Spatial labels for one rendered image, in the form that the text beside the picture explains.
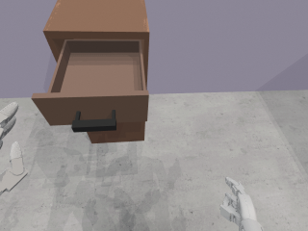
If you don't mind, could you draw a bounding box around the robot left hand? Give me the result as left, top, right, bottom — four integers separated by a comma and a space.
0, 101, 29, 195

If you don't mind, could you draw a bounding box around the cabinet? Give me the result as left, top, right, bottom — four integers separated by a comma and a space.
43, 0, 150, 143

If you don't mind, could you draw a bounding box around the right robot forearm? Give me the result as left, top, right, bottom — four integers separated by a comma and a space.
239, 219, 265, 231

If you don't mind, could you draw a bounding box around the robot right hand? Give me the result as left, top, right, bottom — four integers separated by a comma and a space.
220, 177, 258, 226

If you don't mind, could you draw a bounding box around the drawer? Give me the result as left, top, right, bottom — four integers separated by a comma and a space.
31, 39, 149, 126

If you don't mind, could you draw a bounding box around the handle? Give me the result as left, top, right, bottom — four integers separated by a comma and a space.
71, 110, 116, 133

